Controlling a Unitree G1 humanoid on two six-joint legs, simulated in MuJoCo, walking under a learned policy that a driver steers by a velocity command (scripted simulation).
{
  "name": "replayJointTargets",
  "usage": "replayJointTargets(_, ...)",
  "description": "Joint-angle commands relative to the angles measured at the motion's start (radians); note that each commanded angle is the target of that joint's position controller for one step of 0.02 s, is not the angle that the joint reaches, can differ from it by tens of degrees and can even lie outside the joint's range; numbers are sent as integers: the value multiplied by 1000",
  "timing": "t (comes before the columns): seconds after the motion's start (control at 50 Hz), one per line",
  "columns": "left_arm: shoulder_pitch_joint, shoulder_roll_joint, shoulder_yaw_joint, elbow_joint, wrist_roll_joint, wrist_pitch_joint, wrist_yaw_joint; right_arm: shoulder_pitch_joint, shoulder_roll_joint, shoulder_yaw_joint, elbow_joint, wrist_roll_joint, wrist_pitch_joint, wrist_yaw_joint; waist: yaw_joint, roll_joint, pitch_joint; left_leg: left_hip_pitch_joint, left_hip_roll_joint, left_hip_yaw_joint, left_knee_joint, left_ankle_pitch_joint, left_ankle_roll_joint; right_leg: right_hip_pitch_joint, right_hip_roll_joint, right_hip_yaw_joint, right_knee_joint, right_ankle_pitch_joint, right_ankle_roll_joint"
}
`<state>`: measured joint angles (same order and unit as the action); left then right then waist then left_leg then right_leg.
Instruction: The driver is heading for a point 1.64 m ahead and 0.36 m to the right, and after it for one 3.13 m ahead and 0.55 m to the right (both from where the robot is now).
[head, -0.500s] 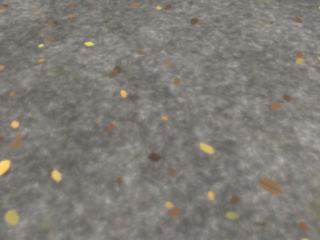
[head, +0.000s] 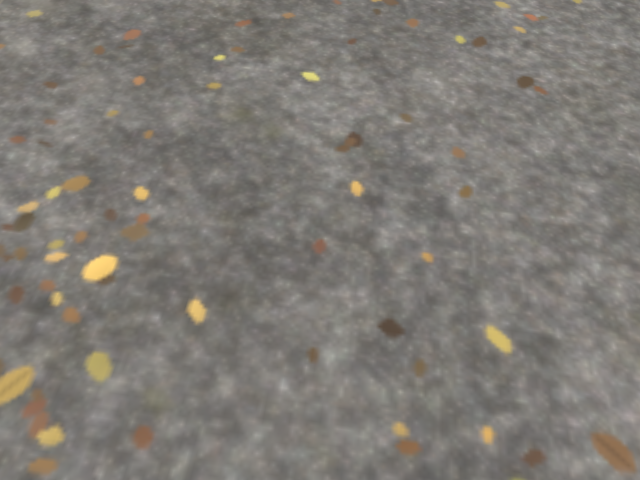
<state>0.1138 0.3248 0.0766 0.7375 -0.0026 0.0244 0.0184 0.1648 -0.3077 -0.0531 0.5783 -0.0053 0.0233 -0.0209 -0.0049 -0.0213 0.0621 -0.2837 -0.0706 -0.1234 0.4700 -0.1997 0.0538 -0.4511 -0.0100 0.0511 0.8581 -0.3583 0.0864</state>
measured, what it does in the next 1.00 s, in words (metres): walks ahead: right foot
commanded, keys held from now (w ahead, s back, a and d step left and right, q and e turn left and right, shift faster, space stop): no key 0.54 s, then w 0.46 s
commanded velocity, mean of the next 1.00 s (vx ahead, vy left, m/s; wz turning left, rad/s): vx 0.13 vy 0.00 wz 0.08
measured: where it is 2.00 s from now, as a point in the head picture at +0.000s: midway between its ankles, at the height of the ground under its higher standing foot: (317, 363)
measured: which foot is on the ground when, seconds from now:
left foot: down 0.00-1.00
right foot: up 0.00-0.12, down 0.14-0.82, up 0.84-1.00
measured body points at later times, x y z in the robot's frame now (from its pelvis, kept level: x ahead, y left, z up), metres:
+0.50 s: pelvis +0.02 -0.04 -0.01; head +0.03 -0.04 +0.44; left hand +0.16 +0.22 -0.11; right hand +0.15 -0.30 -0.12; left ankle +0.03 +0.09 -0.74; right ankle +0.01 -0.15 -0.74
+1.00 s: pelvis +0.13 +0.00 +0.00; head +0.15 +0.02 +0.45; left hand +0.26 +0.28 -0.11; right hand +0.17 -0.26 -0.11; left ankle +0.06 +0.09 -0.74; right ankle +0.15 -0.14 -0.67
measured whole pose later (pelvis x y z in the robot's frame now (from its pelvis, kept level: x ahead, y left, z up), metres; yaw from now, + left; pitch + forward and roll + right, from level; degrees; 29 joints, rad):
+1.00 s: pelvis +0.13 +0.00 +0.00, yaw +3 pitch +1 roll +0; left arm 0.24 0.32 0.04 0.74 -0.02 -0.07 -0.03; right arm 0.41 -0.24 -0.04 0.79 0.00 -0.08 0.01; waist -0.04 -0.05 0.00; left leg -0.07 -0.04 0.00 0.31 -0.27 0.05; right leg -0.54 -0.06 0.01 1.05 -0.27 -0.04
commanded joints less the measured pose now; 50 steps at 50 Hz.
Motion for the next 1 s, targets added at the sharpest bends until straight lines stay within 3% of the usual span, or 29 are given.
replayJointTargets(0.02,-27,77,14,-76,-4,-17,-5,-11,-161,-44,-52,-5,-7,3,-27,178,-125,91,254,-253,-101,178,181,45,-5,-5,-81,-26,-10)
replayJointTargets(0.08,-2,68,10,-78,-7,-28,-14,-33,-139,-32,-38,1,-4,10,-12,171,-124,83,244,-284,-69,200,168,122,-1,-14,-220,-5,-30)
replayJointTargets(0.12,49,44,1,-65,8,-40,-23,-42,-100,-15,-23,9,-5,10,33,137,-129,34,197,-260,-41,171,109,276,-7,-18,-470,221,-60)
replayJointTargets(0.14,65,87,6,-71,26,-45,-21,-2,-73,-7,-12,-4,-12,9,14,63,-149,-12,146,-215,12,72,48,365,-101,65,-488,382,-92)
replayJointTargets(0.16,25,150,13,-82,34,-43,-18,71,-66,-9,0,-17,-20,11,-62,-104,-140,-47,36,-85,86,-111,-12,345,-214,179,-480,504,-177)
replayJointTargets(0.18,-12,97,-3,-79,32,-45,-18,53,-78,-11,2,-22,-20,6,-61,-169,-131,31,41,-40,67,-171,-55,227,-261,235,-520,397,-263)
replayJointTargets(0.2,-48,61,-15,-89,25,-50,-21,27,-95,-15,6,-23,-18,4,-53,-147,-105,68,58,-36,38,-106,-65,208,-214,198,-525,286,-242)
replayJointTargets(0.24,-14,75,-13,-79,21,-59,-21,-24,-87,-17,10,-21,-6,0,-14,-124,-93,83,56,-40,21,-3,-56,209,-137,130,-510,166,-167)
replayJointTargets(0.28,4,74,-19,-75,19,-66,-18,-9,-75,-16,21,-13,-2,4,-11,-83,-72,80,66,-56,3,43,-40,207,-108,88,-494,138,-138)
replayJointTargets(0.4,43,53,-31,-75,14,-58,-11,13,-57,-17,64,-10,-14,3,13,16,-76,64,75,-74,-15,108,-42,245,-71,46,-444,165,-133)
replayJointTargets(0.48,46,44,-37,-72,13,-55,-14,29,-54,-18,86,-9,-16,-3,14,39,-81,77,80,-80,-15,140,-46,251,-58,33,-432,191,-131)
replayJointTargets(0.54,48,39,-40,-65,12,-56,-17,39,-56,-19,101,-8,-16,-8,12,39,-83,92,83,-82,-13,161,-47,250,-52,26,-431,206,-129)
replayJointTargets(0.56,59,35,-43,-58,14,-56,-17,53,-49,-17,110,-8,-14,-11,11,32,-103,104,72,-69,-12,90,-46,254,-45,23,-443,124,-131)
replayJointTargets(0.6,70,65,-34,-49,5,-50,-13,62,-51,-19,118,-1,-13,-15,15,-18,-61,35,22,-10,42,-186,-36,233,-54,65,-486,-160,-170)
replayJointTargets(0.64,128,106,-23,-30,-8,-50,-4,34,-38,-17,97,9,-34,-11,31,-112,27,-131,5,65,170,-278,-38,245,-188,269,-611,-417,-265)
replayJointTargets(0.66,148,131,-15,-19,-12,-54,1,4,-34,-16,80,19,-53,-6,36,-137,75,-197,32,95,220,-251,-38,249,-276,381,-665,-459,-314)
replayJointTargets(0.68,166,141,-10,-13,-13,-58,6,-29,-35,-14,68,25,-72,0,49,-129,105,-233,69,83,259,-240,-34,242,-317,435,-685,-424,-340)
replayJointTargets(0.7,173,144,-8,-9,-10,-63,8,-36,-39,-16,64,28,-85,8,50,-125,101,-257,90,78,279,-262,-27,267,-327,434,-685,-363,-344)
replayJointTargets(0.74,146,141,-7,-18,-20,-62,3,-6,-32,-14,74,33,-105,26,27,-120,70,-181,100,103,176,-266,-7,274,-284,334,-667,-244,-311)
replayJointTargets(0.78,93,129,-10,-32,-30,-55,-5,111,-31,-22,137,26,-114,37,-38,-101,9,139,36,171,2,-32,-7,136,-180,173,-589,-89,-254)
replayJointTargets(0.8,92,98,-19,-36,-23,-57,-7,191,-51,-34,167,22,-112,36,-70,-76,-38,275,38,146,4,3,-9,77,-138,113,-498,-21,-222)
replayJointTargets(0.82,58,31,-41,-61,-13,-67,-12,302,-113,-53,180,21,-114,29,-117,73,-72,393,185,-93,-107,-122,52,-36,-43,0,-233,43,-157)
replayJointTargets(0.84,54,17,-46,-112,-17,-86,-7,374,-222,-77,182,18,-118,37,-124,321,-102,487,397,-510,-242,-228,201,-233,61,-58,82,-125,-103)
replayJointTargets(0.86,61,81,-25,-106,-35,-100,-7,346,-149,-54,176,13,-127,39,-104,213,-63,471,441,-576,-263,-262,253,-340,26,36,254,-217,-110)
replayJointTargets(0.88,79,92,-20,-96,-48,-110,-16,299,-107,-40,165,12,-133,36,-75,153,-10,459,415,-475,-255,-250,232,-401,-18,61,310,-132,-135)
replayJointTargets(0.9,79,80,-22,-83,-44,-117,-23,270,-93,-35,155,7,-134,36,-64,109,-7,451,378,-385,-265,-214,203,-414,-51,45,309,-45,-151)
replayJointTargets(0.92,59,78,-19,-84,-31,-122,-29,245,-83,-28,154,7,-129,36,-55,83,16,432,354,-318,-280,-113,184,-426,-74,34,278,22,-151)
replayJointTargets(0.96,56,59,-20,-80,-21,-120,-49,230,-57,-14,152,2,-118,34,-37,109,6,376,298,-186,-303,91,155,-360,-96,1,218,109,-134)
replayJointTargets(1.0,25,31,-29,-93,-13,-113,-60,243,-72,-16,160,14,-112,29,-43,100,9,341,276,-101,-321,213,160,-343,-91,-40,130,161,-99)
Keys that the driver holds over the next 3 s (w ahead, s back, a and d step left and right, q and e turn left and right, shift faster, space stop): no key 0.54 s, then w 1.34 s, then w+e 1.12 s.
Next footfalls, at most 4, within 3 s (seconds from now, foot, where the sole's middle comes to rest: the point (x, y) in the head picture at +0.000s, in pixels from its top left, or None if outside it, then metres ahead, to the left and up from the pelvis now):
0.14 right None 0.05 -0.15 -0.78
1.26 right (373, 466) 0.48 -0.12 -0.78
1.82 left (262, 334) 0.77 0.12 -0.78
2.36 right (363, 240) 1.05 -0.13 -0.78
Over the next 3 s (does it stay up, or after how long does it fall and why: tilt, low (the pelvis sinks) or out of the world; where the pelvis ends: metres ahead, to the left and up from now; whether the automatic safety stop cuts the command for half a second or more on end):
stays up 1.26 -0.08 -0.01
